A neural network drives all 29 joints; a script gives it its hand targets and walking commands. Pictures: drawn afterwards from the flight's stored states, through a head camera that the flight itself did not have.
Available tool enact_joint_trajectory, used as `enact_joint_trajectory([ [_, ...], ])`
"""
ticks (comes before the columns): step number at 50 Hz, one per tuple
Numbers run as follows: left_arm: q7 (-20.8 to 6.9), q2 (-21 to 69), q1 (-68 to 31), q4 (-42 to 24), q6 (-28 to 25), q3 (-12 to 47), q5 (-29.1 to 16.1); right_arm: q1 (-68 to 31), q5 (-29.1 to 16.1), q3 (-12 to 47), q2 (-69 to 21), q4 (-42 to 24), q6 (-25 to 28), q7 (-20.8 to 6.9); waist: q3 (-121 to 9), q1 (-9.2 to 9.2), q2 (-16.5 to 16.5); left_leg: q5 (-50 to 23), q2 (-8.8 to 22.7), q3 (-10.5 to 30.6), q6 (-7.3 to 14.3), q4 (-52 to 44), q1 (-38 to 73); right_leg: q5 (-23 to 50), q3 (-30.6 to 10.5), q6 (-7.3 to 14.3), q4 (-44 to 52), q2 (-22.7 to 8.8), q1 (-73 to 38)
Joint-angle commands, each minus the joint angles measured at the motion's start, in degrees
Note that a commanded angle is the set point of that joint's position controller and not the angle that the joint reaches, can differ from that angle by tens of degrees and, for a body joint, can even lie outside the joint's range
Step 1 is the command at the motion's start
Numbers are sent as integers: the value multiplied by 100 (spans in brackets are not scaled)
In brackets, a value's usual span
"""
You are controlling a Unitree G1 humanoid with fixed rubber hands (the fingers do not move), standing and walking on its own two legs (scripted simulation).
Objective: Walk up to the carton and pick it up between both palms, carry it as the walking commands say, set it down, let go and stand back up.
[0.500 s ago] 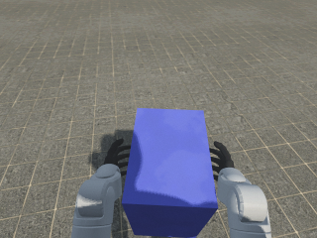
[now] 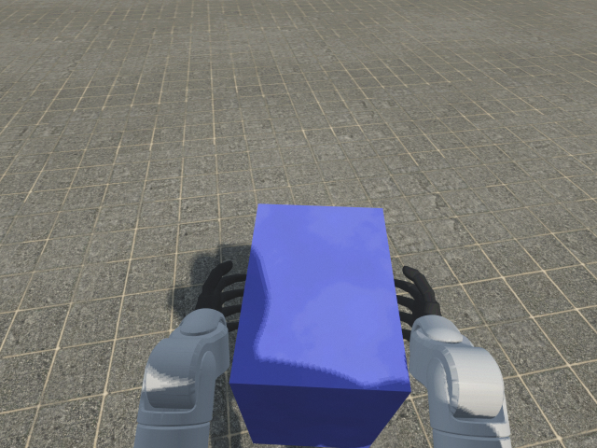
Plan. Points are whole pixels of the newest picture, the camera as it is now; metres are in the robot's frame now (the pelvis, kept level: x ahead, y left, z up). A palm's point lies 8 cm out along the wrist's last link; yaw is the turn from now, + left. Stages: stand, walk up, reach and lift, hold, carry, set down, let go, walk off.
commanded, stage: carry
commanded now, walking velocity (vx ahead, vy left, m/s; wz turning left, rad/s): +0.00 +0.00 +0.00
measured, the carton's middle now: (315, 331) +0.30 +0.00 +0.02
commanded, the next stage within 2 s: none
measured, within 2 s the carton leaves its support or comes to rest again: neither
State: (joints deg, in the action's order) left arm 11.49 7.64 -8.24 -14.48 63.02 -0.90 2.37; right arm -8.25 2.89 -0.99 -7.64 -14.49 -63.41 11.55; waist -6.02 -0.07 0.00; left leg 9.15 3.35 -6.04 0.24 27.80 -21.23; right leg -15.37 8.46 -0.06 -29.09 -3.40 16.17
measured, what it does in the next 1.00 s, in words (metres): walks ahead: right foot, then left foot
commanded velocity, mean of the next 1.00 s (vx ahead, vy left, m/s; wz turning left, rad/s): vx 0.94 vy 0.00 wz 0.00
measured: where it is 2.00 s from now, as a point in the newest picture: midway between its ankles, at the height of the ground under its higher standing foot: (310, 237)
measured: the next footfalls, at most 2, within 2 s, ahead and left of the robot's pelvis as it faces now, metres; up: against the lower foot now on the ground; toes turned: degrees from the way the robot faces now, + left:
right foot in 0.54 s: +0.16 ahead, -0.11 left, +0.00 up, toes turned -10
left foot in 0.88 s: +0.54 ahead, +0.13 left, +0.00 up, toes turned +9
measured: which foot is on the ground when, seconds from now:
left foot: down 0.00-0.58, up 0.60-0.86, down 0.88-1.00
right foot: down 0.00-0.32, up 0.34-0.52, down 0.54-0.92, up 0.94-1.00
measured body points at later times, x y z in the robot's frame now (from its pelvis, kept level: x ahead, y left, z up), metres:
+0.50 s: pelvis +0.10 +0.01 +0.01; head +0.10 +0.01 +0.46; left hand +0.39 +0.13 +0.08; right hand +0.37 -0.14 +0.07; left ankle +0.05 +0.12 -0.74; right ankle +0.09 -0.10 -0.72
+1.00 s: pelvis +0.46 +0.04 -0.01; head +0.49 +0.03 +0.44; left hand +0.74 +0.15 +0.05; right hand +0.72 -0.11 +0.05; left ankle +0.50 +0.12 -0.74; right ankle +0.28 -0.09 -0.61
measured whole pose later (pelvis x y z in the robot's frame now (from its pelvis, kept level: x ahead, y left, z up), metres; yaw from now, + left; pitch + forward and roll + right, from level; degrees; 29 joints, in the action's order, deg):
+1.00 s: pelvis +0.46 +0.04 -0.01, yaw -4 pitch +4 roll +1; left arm 11.8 7.3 -2.1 -22.1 63.6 -0.6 -0.1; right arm -3.1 1.7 3.4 -7.4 -20.1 -63.4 13.3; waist -1.4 1.6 0.2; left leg 13.6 1.8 -13.7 3.5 30.5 -20.5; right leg -19.7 0.2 0.4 -72.7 -5.6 19.4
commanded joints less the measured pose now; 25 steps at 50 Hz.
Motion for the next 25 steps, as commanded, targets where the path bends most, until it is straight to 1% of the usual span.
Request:
enact_joint_trajectory([
  [1,-785,5492,-2246,-814,-219,2856,-1413,-2259,-1367,2814,-5522,-818,262,-774,-1408,4,29,-744,479,509,74,-308,847,507,-523,68,544,-514,-227],
  [4,-789,5500,-2248,-810,-220,2856,-1414,-2263,-1369,2813,-5529,-815,264,-779,-1408,4,29,-746,478,512,73,-309,849,502,-523,68,544,-514,-228],
  [5,-756,5497,-2345,-1104,-219,2882,-1494,-2402,-1461,2874,-5612,-1063,261,-749,-1434,-29,43,612,379,423,117,-293,862,-719,-456,127,574,-443,-248],
  [6,-663,5505,-2618,-1747,-168,2967,-1709,-2596,-1637,2968,-5621,-1657,210,-642,-1276,-50,-94,1989,375,478,123,-441,583,-1999,-695,174,944,-565,-256],
  [7,-624,5443,-2495,-1565,-49,2925,-1661,-2532,-1533,2883,-5472,-1526,103,-591,-1030,-48,-275,2643,320,461,99,-415,159,-2849,-1017,248,1242,-717,-251],
  [8,-621,5366,-2320,-1274,26,2874,-1542,-2400,-1391,2826,-5365,-1245,35,-582,-859,-43,-435,2494,204,279,16,-152,-84,-3063,-1241,298,1417,-881,-243],
  [9,-629,5327,-2194,-1012,59,2822,-1446,-2282,-1274,2797,-5312,-975,2,-593,-775,-32,-602,1884,87,26,-94,168,-167,-2880,-1354,339,1589,-1026,-306],
  [10,-622,5336,-2218,-983,64,2820,-1442,-2271,-1277,2799,-5339,-928,-5,-600,-731,-11,-741,1368,37,-167,-154,424,-176,-2734,-1412,385,1714,-1182,-357],
  [11,-605,5353,-2193,-934,80,2829,-1433,-2213,-1287,2786,-5367,-890,-15,-603,-698,11,-819,1049,25,-275,-174,489,-49,-2643,-1415,426,1781,-1291,-304],
  [12,-589,5371,-2144,-861,98,2831,-1403,-2174,-1286,2756,-5361,-842,-21,-607,-674,30,-734,1005,55,-290,-161,255,171,-2579,-1286,419,1745,-1270,-197],
  [13,-580,5385,-2166,-826,101,2834,-1369,-2168,-1282,2728,-5358,-791,-15,-615,-668,52,-557,984,67,-318,-145,-50,469,-2461,-1066,355,1591,-1143,-89],
  [14,-576,5420,-2236,-865,92,2862,-1355,-2187,-1282,2704,-5353,-781,5,-622,-614,78,-184,1138,140,-196,-113,-442,803,-2280,-753,242,1234,-924,111],
  [15,-576,5466,-2302,-953,84,2914,-1356,-2185,-1273,2671,-5344,-799,29,-625,-557,111,343,1576,502,419,30,-799,1178,-1951,-425,87,621,-673,506],
  [16,-577,5482,-2328,-1016,76,2949,-1342,-2156,-1274,2649,-5347,-810,47,-619,-573,130,926,2311,993,1262,304,-1357,1536,-1571,-105,-28,-184,-384,887],
  [17,-593,5483,-2429,-1096,69,2978,-1346,-2092,-1290,2656,-5404,-781,67,-602,-640,181,1313,2920,1409,2084,657,-1808,1998,-1184,69,-71,-918,-139,1362],
  [18,-622,5457,-2511,-1094,61,2977,-1353,-2111,-1289,2673,-5446,-791,86,-589,-526,206,1318,3090,1741,2534,925,-2096,2242,-1143,-44,-43,-1069,-146,1879],
  [19,-657,5477,-2520,-1059,35,2969,-1379,-2179,-1291,2739,-5507,-887,117,-580,-541,219,1037,2829,1901,2576,1049,-2170,2340,-1300,-283,13,-1108,-249,2041],
  [20,-694,5552,-2453,-1057,-5,2980,-1441,-2236,-1321,2829,-5598,-1038,164,-580,-694,215,756,2535,1918,2366,1061,-2090,2432,-1353,-366,66,-930,-253,1953],
  [21,-715,5631,-2348,-1052,-54,2973,-1482,-2259,-1354,2907,-5659,-1179,210,-585,-843,212,618,2284,1847,2064,1003,-1992,2469,-1306,-312,80,-722,-181,1746],
  [22,-719,5686,-2242,-1077,-102,2967,-1505,-2262,-1391,2964,-5684,-1308,250,-589,-935,210,598,2114,1757,1794,925,-1943,2434,-1163,-228,77,-504,-93,1525],
  [24,-687,5703,-2092,-1178,-175,2968,-1498,-2243,-1462,3047,-5665,-1511,294,-594,-1012,191,690,1970,1588,1347,774,-1867,2225,-661,-50,64,-41,42,1020],
  [25,-663,5699,-2019,-1217,-190,2969,-1474,-2180,-1486,3093,-5637,-1567,296,-594,-1060,168,669,1886,1451,1039,660,-1719,2006,-336,65,73,276,81,551],
])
